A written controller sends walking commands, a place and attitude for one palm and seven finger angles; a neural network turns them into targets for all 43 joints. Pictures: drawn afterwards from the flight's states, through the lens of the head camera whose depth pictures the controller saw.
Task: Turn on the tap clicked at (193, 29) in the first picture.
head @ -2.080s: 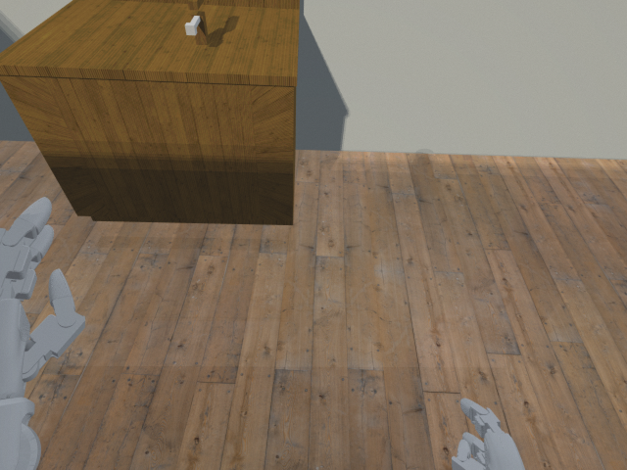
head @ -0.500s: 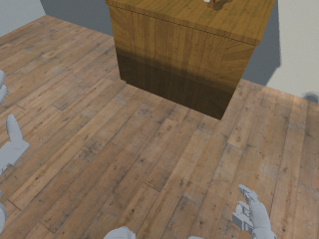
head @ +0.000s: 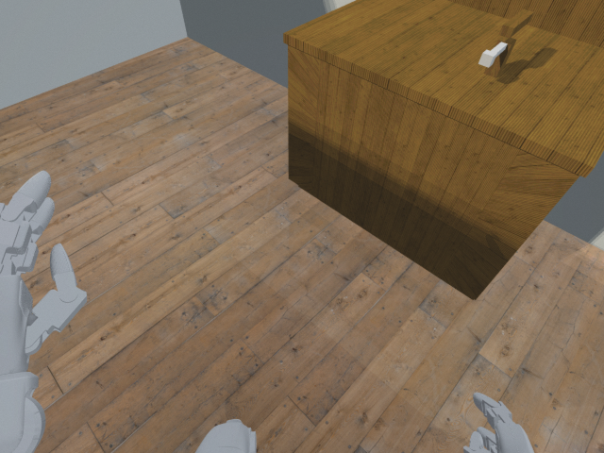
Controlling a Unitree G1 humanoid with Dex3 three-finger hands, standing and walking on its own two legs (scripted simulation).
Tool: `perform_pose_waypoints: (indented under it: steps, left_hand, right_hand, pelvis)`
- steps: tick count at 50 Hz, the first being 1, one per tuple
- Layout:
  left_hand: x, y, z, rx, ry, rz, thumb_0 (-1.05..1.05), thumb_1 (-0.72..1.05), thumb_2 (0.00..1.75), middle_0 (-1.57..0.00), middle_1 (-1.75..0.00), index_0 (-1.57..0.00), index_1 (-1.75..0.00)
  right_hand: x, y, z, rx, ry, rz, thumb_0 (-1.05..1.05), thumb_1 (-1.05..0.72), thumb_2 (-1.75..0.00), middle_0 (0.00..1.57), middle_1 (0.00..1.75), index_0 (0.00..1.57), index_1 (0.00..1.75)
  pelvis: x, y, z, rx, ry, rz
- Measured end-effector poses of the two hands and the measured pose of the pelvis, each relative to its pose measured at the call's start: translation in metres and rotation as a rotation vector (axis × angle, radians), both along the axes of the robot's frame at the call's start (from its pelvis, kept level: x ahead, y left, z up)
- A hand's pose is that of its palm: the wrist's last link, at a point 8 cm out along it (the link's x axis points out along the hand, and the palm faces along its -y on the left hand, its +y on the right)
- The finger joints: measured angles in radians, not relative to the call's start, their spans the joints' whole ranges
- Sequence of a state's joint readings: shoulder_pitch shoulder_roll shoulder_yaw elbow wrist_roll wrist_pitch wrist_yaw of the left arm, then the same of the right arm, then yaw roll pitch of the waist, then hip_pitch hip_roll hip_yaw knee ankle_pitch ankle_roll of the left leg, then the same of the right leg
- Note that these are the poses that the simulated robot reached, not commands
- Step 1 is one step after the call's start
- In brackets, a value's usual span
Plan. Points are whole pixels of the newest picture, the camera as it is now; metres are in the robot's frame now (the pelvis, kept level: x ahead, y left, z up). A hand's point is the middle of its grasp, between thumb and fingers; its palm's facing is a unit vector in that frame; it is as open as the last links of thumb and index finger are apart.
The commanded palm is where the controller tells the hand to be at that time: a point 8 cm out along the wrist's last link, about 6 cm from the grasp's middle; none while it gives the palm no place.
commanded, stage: walk to a spot facing it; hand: left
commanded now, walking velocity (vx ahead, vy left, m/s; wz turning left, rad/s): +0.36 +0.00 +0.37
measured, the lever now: (487, 58) +0.99 -0.40 +0.04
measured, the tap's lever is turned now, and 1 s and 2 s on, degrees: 0 0 0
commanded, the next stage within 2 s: turn to face it in 0.80 s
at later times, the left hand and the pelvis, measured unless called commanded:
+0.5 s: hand (70, 191) +0.33 +0.28 +0.19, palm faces +0.52 -0.74 -0.42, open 7.4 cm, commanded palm +0.29 +0.30 +0.18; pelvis +0.16 +0.01 +0.00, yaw +6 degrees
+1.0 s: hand (66, 144) +0.42 +0.32 +0.18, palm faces +0.65 -0.64 -0.40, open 7.4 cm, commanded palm +0.35 +0.35 +0.18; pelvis +0.28 +0.03 -0.02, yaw +16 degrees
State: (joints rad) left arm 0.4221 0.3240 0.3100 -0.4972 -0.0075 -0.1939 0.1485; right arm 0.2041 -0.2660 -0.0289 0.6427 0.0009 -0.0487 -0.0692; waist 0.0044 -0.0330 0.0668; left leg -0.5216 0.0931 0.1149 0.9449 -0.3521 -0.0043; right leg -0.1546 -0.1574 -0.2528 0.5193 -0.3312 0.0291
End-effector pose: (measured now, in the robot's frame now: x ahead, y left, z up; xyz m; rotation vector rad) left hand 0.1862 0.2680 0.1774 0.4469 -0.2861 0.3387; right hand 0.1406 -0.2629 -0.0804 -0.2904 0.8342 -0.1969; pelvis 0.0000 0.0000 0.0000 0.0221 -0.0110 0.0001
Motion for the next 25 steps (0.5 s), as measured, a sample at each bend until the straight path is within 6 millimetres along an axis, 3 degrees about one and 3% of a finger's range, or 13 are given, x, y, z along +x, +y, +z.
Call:
perform_pose_waypoints:
  steps: [6, 12, 18, 21, 25]
  left_hand:
    - [0.032, 0.025, 0.017, 0.087, -0.162, -0.036, 0.02, 0.89, 0.9, -0.21, -0.3, -0.22, -0.3]
    - [0.07, 0.05, 0.018, 0.086, -0.148, 0.001, 0.02, 0.89, 0.9, -0.21, -0.3, -0.21, -0.3]
    - [0.077, 0.045, 0.029, 0.062, -0.101, 0.035, 0.02, 0.89, 0.9, -0.21, -0.3, -0.21, -0.3]
    - [0.082, 0.042, 0.03, 0.07, -0.07, 0.075, 0.02, 0.89, 0.9, -0.21, -0.3, -0.21, -0.3]
    - [0.1, 0.04, 0.025, 0.08, -0.03, 0.16, 0.02, 0.89, 0.9, -0.21, -0.3, -0.21, -0.3]
  right_hand:
    - [0.057, 0.01, 0.013, -0.066, -0.096, -0.021, 0.01, -0.9, -0.9, 0.2, 0.3, 0.2, 0.3]
    - [0.097, 0.063, 0.009, 0.072, -0.11, 0.008, 0.01, -0.91, -0.9, 0.2, 0.3, 0.2, 0.3]
    - [0.123, 0.105, 0.005, 0.183, -0.064, 0.096, 0.01, -0.9, -0.9, 0.2, 0.3, 0.2, 0.3]
    - [0.14, 0.111, -0.001, 0.204, -0.037, 0.137, 0.01, -0.9, -0.9, 0.21, 0.3, 0.2, 0.3]
    - [0.169, 0.102, -0.014, 0.208, -0.018, 0.173, 0.01, -0.9, -0.9, 0.21, 0.3, 0.21, 0.3]
  pelvis:
    - [0.043, 0.021, -0.019, -0.016, 0.005, -0.006]
    - [0.073, 0.028, -0.01, -0.054, -0.002, 0.03]
    - [0.109, 0.026, 0.004, -0.068, 0.015, 0.059]
    - [0.129, 0.021, 0.007, -0.064, 0.016, 0.078]
    - [0.158, 0.01, 0.004, -0.047, 0.012, 0.097]
